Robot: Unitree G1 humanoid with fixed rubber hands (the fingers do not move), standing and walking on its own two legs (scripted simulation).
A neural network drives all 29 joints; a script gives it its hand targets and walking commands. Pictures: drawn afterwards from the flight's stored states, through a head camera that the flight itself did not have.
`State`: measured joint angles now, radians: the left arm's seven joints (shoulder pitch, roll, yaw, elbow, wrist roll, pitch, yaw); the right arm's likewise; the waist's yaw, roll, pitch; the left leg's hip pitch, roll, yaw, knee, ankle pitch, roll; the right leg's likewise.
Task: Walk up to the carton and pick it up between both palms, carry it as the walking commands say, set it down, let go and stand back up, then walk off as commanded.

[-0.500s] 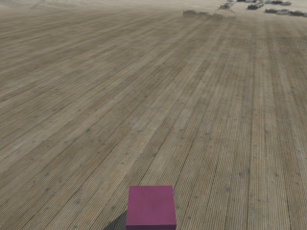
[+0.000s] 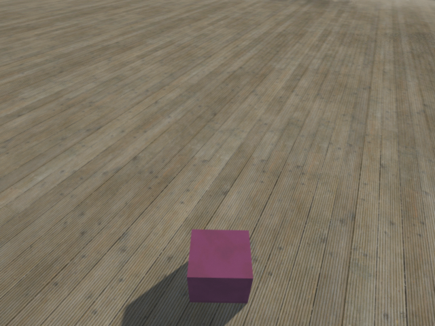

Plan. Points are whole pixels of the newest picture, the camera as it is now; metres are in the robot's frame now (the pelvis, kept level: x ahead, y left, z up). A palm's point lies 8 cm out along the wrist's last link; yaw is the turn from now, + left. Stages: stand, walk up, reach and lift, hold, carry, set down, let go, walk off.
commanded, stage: stand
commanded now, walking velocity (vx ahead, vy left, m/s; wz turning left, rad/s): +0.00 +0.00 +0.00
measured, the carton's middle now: (219, 266) +0.59 +0.00 -0.64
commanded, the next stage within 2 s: walk off in 0.48 s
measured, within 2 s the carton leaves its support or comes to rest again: neither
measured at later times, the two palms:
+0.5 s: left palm out of the picture -0.10 +0.30 -0.12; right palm out of the picture -0.02 -0.28 -0.10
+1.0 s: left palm out of the picture -0.11 +0.29 -0.15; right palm out of the picture -0.05 -0.23 -0.10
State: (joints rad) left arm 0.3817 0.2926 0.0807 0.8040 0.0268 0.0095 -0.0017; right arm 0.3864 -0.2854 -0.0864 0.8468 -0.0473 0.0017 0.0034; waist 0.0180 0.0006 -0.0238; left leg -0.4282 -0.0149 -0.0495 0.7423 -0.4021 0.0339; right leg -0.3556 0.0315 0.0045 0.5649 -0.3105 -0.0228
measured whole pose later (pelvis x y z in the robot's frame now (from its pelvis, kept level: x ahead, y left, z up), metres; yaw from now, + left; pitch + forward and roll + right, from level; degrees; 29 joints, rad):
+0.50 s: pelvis -0.10 +0.01 -0.01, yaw +1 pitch -5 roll -2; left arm 0.44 0.32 0.07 0.88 0.02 -0.02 0.01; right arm 0.36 -0.33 -0.08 0.78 0.00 -0.02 -0.01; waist 0.03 0.04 -0.05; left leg -0.37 -0.02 0.00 0.69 -0.31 0.03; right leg -0.16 -0.01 0.02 0.63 -0.39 0.01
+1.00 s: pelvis -0.11 +0.03 +0.00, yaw +2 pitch -1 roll -1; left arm 0.36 0.28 0.04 0.96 0.03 0.03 0.00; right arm 0.34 -0.24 -0.03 0.88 -0.02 -0.01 0.03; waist 0.00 -0.06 -0.08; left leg -0.25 0.00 0.08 0.63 -0.36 0.03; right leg -0.32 -0.06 0.02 0.76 -0.40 0.02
